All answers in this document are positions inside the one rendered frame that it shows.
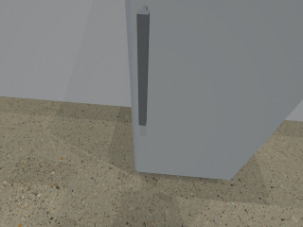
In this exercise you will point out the fridge door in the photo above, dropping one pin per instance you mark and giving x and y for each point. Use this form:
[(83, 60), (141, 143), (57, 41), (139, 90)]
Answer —
[(222, 76)]

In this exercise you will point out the handle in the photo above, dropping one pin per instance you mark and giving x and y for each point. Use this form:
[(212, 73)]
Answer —
[(143, 35)]

